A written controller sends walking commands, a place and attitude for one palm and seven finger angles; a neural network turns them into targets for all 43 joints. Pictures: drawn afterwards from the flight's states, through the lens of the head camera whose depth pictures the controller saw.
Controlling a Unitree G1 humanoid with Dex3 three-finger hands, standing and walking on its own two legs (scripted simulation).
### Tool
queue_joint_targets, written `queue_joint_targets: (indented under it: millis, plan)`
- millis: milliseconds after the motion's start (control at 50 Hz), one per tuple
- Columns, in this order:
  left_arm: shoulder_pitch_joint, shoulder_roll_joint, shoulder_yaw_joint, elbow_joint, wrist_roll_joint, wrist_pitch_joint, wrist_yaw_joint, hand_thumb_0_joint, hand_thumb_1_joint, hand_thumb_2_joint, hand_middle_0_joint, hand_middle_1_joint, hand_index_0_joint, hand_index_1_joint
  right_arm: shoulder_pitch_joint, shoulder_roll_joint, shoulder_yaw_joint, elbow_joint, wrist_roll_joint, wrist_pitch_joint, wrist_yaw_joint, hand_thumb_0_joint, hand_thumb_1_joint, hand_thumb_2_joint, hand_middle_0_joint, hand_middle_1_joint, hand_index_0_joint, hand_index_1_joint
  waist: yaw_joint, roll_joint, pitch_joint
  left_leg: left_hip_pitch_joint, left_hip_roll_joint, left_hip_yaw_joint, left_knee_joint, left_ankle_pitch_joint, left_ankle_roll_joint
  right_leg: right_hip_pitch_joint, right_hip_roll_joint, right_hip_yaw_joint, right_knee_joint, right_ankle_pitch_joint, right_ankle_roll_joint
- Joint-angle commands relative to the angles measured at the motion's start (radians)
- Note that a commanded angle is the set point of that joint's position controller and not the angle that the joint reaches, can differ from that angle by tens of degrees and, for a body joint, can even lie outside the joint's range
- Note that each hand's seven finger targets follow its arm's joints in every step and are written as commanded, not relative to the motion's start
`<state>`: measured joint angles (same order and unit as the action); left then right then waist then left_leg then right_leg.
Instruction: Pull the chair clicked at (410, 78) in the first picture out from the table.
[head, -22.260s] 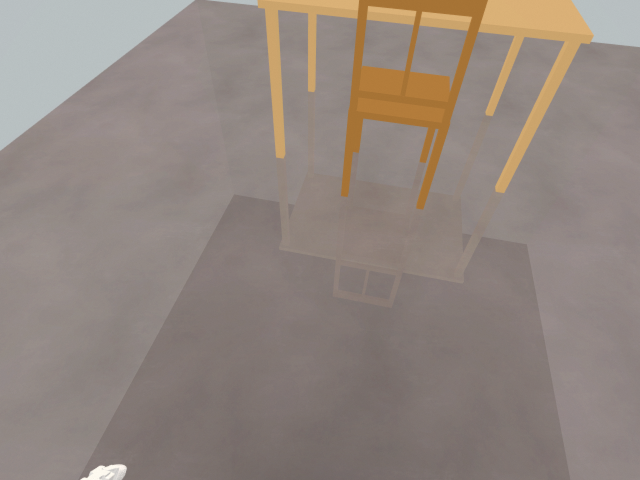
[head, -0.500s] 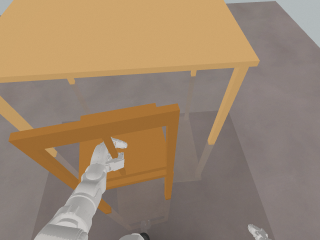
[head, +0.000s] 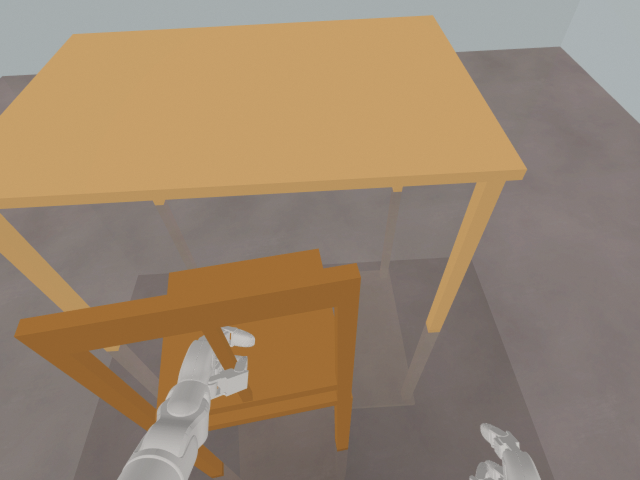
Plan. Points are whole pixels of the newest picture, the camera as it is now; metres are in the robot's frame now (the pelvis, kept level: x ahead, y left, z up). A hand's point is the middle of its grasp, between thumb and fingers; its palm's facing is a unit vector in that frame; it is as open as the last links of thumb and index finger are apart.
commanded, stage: stop walking, hand still on the chair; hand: left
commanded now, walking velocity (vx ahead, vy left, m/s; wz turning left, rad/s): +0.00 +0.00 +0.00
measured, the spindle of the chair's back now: (231, 366) +0.30 +0.16 -0.10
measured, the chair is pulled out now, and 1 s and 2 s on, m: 0.16 0.16 0.16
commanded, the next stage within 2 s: open the thumb and straighten the fingers in 0.08 s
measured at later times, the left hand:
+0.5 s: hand (235, 366) +0.28 +0.14 -0.07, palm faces +0.00 -0.98 -0.18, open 10.1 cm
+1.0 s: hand (236, 370) +0.28 +0.14 -0.07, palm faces +0.01 -0.98 -0.18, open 17.3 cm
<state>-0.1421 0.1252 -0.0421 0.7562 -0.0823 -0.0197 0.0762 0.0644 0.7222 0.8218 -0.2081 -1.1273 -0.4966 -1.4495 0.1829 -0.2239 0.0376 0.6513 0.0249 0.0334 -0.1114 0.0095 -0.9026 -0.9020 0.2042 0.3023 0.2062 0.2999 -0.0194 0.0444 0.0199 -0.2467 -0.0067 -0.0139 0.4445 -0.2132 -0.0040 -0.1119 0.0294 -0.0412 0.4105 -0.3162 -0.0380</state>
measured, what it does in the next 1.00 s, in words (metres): stands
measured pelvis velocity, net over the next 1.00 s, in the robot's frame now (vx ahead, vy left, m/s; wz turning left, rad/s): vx -0.04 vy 0.02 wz -0.01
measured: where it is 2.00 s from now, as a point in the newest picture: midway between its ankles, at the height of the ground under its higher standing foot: outside the picture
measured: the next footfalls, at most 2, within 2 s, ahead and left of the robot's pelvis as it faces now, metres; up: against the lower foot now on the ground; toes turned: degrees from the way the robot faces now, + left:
none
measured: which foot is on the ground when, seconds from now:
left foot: down 0.00-1.00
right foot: down 0.00-1.00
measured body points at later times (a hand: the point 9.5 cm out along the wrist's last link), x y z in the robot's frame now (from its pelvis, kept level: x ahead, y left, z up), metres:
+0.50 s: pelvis -0.01 +0.01 -0.03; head +0.01 -0.01 +0.42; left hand +0.28 +0.19 -0.05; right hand +0.12 -0.27 -0.13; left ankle +0.01 +0.12 -0.74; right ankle -0.06 -0.09 -0.74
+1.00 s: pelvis -0.04 +0.02 -0.04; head -0.01 +0.01 +0.41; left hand +0.28 +0.19 -0.06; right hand +0.08 -0.23 -0.15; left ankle +0.01 +0.12 -0.74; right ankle -0.06 -0.09 -0.74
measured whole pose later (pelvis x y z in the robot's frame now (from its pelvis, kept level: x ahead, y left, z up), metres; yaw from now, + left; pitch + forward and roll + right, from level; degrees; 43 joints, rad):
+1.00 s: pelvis -0.04 +0.02 -0.04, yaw +0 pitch +9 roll -1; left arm -0.18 0.14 0.00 0.49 -0.06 0.26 0.10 -0.01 -0.54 0.20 -0.03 -0.10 -0.03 -0.10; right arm 0.26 -0.24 0.01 0.61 0.05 0.00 -0.04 0.01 -0.90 -0.90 0.20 0.30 0.21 0.30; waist -0.05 0.06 -0.11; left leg -0.66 -0.01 -0.01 0.84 -0.34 0.02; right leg -0.53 0.02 -0.05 0.83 -0.46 -0.02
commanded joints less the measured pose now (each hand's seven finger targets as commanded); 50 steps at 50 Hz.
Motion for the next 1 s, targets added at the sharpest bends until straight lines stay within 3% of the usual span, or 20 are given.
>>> queue_joint_targets:
  millis: [0,160,180,200,260,320,380,400,440,460,480,520,540,620,660,680,720,760,860,980]
  plan:
    - [-0.246,0.14,0.024,-0.244,0.02,-0.048,0.007,0.0,0.9,0.9,-0.5,-1.45,-0.5,-1.45,-0.044,-0.106,-0.036,-0.125,-0.005,-0.032,-0.006,0.0,-0.9,-0.9,0.2,0.3,0.2,0.3,0.002,-0.013,-0.305,0.277,0.073,-0.041,0.054,0.56,0.028,-0.04,-0.093,0.029,-0.034,0.5,0.053]
    - [-0.184,0.162,0.045,-0.277,0.021,-0.051,0.009,0.0,0.9,0.9,-0.5,-1.45,-0.5,-1.45,-0.05,-0.108,-0.04,-0.126,-0.007,-0.032,-0.007,0.0,-0.9,-0.9,0.2,0.3,0.2,0.3,0.006,0.013,-0.288,0.272,0.071,-0.036,0.046,0.547,0.03,-0.032,-0.098,0.029,-0.043,0.489,0.055]
    - [-0.079,0.109,0.037,-0.159,0.026,0.012,-0.026,0.0,0.779,0.842,-0.5,-1.45,-0.5,-1.45,0.025,-0.174,-0.1,-0.092,0.013,-0.03,0.047,0.0,-0.9,-0.9,0.2,0.3,0.2,0.3,-0.054,-0.153,-0.259,0.117,0.008,0.025,0.092,0.424,0.049,-0.157,-0.041,0.015,0.053,0.567,0.039]
    - [-0.161,0.163,0.088,-0.298,0.025,0.014,-0.042,0.0,0.658,0.783,-0.5,-1.45,-0.5,-1.45,0.023,-0.178,-0.109,-0.11,0.009,-0.033,0.072,0.0,-0.9,-0.9,0.2,0.3,0.2,0.3,-0.038,-0.181,-0.35,0.068,-0.006,0.028,0.13,0.406,0.055,-0.126,-0.045,0.025,0.106,0.665,0.04]
    - [-0.107,0.158,0.082,-0.442,0.026,0.037,-0.056,0.0,0.296,0.608,-0.5,-1.45,-0.5,-1.45,0.007,-0.151,-0.116,-0.156,0.021,-0.051,0.101,0.0,-0.9,-0.9,0.2,0.3,0.2,0.3,-0.024,-0.043,-0.408,0.037,-0.014,0.035,0.19,0.36,0.055,-0.143,-0.045,0.035,0.158,0.623,0.037]
    - [-0.055,0.121,0.063,-0.434,0.023,0.095,-0.047,0.0,-0.067,0.433,-0.5,-1.45,-0.5,-1.45,0.011,-0.153,-0.113,-0.175,0.024,-0.053,0.111,0.0,-0.9,-0.9,0.2,0.3,0.2,0.3,-0.041,-0.092,-0.33,-0.04,-0.009,0.024,0.233,0.292,0.055,-0.242,-0.028,0.019,0.187,0.51,0.036]
    - [-0.035,0.1,0.056,-0.471,0.023,0.147,-0.03,0.0,-0.429,0.258,-0.475,-1.378,-0.475,-1.378,-0.003,-0.153,-0.111,-0.202,0.03,-0.049,0.109,0.0,-0.9,-0.9,0.2,0.3,0.2,0.3,-0.026,-0.056,-0.314,-0.088,-0.006,0.023,0.258,0.209,0.051,-0.299,-0.027,0.016,0.213,0.379,0.033]
    - [-0.169,0.217,0.151,-0.501,0.028,0.153,-0.013,0.0,-0.55,0.2,-0.45,-1.305,-0.45,-1.305,0.007,-0.169,-0.111,-0.189,0.03,-0.043,0.101,0.0,-0.9,-0.9,0.2,0.3,0.2,0.3,-0.033,-0.043,-0.333,-0.089,-0.007,0.015,0.265,0.193,0.051,-0.308,-0.024,0.023,0.218,0.355,0.029]
    - [-0.162,0.17,0.113,-0.519,0.037,0.183,-0.005,0.0,-0.55,0.2,-0.4,-1.16,-0.4,-1.16,-0.001,-0.161,-0.107,-0.202,0.03,-0.039,0.091,0.0,-0.9,-0.9,0.2,0.3,0.2,0.3,-0.03,0.009,-0.333,-0.079,-0.006,0.011,0.269,0.177,0.049,-0.339,-0.02,0.016,0.225,0.288,0.025]
    - [-0.152,0.118,0.07,-0.524,0.034,0.196,-0.004,0.0,-0.55,0.2,-0.375,-1.087,-0.375,-1.087,-0.003,-0.155,-0.103,-0.208,0.029,-0.042,0.089,0.0,-0.9,-0.9,0.2,0.3,0.2,0.3,-0.034,-0.006,-0.32,-0.075,-0.002,0.006,0.272,0.181,0.049,-0.353,-0.015,0.009,0.23,0.276,0.023]
    - [-0.138,0.113,0.074,-0.516,0.027,0.207,0.0,0.0,-0.55,0.2,-0.35,-1.015,-0.35,-1.015,-0.001,-0.157,-0.103,-0.208,0.028,-0.046,0.087,0.0,-0.9,-0.9,0.2,0.3,0.2,0.3,-0.031,-0.025,-0.324,-0.08,0.0,0.003,0.277,0.18,0.048,-0.359,-0.013,0.007,0.235,0.273,0.023]
    - [-0.147,0.116,0.076,-0.538,0.017,0.22,0.001,0.0,-0.55,0.2,-0.3,-0.87,-0.3,-0.87,0.005,-0.164,-0.104,-0.21,0.027,-0.051,0.08,0.0,-0.9,-0.9,0.2,0.3,0.2,0.3,-0.038,-0.077,-0.341,-0.087,0.005,-0.009,0.283,0.178,0.046,-0.363,-0.009,0.002,0.244,0.256,0.022]
    - [-0.139,0.102,0.066,-0.545,0.015,0.224,0.001,0.0,-0.55,0.2,-0.275,-0.798,-0.275,-0.798,-0.001,-0.16,-0.103,-0.209,0.028,-0.053,0.078,0.0,-0.9,-0.9,0.2,0.3,0.2,0.3,-0.034,-0.042,-0.339,-0.086,0.007,-0.005,0.284,0.17,0.044,-0.375,-0.012,0.003,0.246,0.244,0.023]
    - [-0.218,0.116,0.076,-0.534,0.02,0.239,0.018,0.0,-0.55,0.2,-0.175,-0.508,-0.175,-0.508,-0.001,-0.164,-0.096,-0.201,0.024,-0.059,0.067,0.0,-0.9,-0.9,0.2,0.3,0.2,0.3,-0.044,-0.09,-0.302,-0.128,0.006,-0.021,0.283,0.069,0.046,-0.424,-0.005,0.001,0.246,0.134,0.025]
    - [-0.262,0.112,0.071,-0.564,0.026,0.232,0.027,0.0,-0.55,0.2,-0.125,-0.363,-0.125,-0.363,0.001,-0.158,-0.093,-0.196,0.025,-0.064,0.066,0.0,-0.9,-0.9,0.2,0.3,0.2,0.3,-0.043,-0.037,-0.336,-0.107,0.007,-0.026,0.282,0.055,0.042,-0.432,-0.006,0.003,0.25,0.105,0.021]
    - [-0.186,0.136,0.114,-0.48,0.032,0.237,0.029,0.0,-0.55,0.2,-0.1,-0.29,-0.1,-0.29,0.011,-0.159,-0.094,-0.191,0.02,-0.064,0.065,0.0,-0.9,-0.9,0.2,0.3,0.2,0.3,-0.03,-0.055,-0.312,-0.138,0.007,-0.024,0.29,0.049,0.039,-0.446,-0.004,-0.002,0.26,0.096,0.018]
    - [-0.228,0.132,0.1,-0.484,0.035,0.233,0.026,0.0,-0.55,0.2,-0.05,-0.145,-0.05,-0.145,0.013,-0.16,-0.09,-0.194,0.019,-0.061,0.066,0.0,-0.9,-0.9,0.2,0.3,0.2,0.3,-0.04,-0.085,-0.317,-0.162,0.007,-0.029,0.291,0.022,0.042,-0.451,-0.004,0.001,0.264,0.072,0.022]
    - [-0.293,0.117,0.08,-0.526,0.033,0.22,0.026,0.0,-0.55,0.2,0.0,0.0,0.0,0.0,0.012,-0.153,-0.088,-0.195,0.022,-0.068,0.066,0.0,-0.9,-0.9,0.2,0.3,0.2,0.3,-0.047,-0.025,-0.346,-0.134,0.008,-0.031,0.294,0.008,0.042,-0.466,-0.005,0.003,0.265,0.05,0.02]
    - [-0.328,0.095,0.06,-0.487,0.025,0.215,0.031,0.0,-0.55,0.2,0.0,0.0,0.0,0.0,0.026,-0.154,-0.085,-0.179,0.022,-0.082,0.063,0.0,-0.9,-0.9,0.2,0.3,0.2,0.3,-0.058,-0.056,-0.347,-0.128,0.015,-0.049,0.294,-0.003,0.038,-0.488,0.001,-0.004,0.27,0.032,0.018]
    - [-0.301,0.092,0.064,-0.47,0.029,0.232,0.033,0.0,-0.55,0.2,0.0,0.0,0.0,0.0,0.031,-0.155,-0.086,-0.187,0.022,-0.078,0.069,0.0,-0.9,-0.9,0.2,0.3,0.2,0.3,-0.044,-0.047,-0.361,-0.132,0.01,-0.04,0.291,0.007,0.039,-0.469,0.0,-0.003,0.268,0.043,0.016]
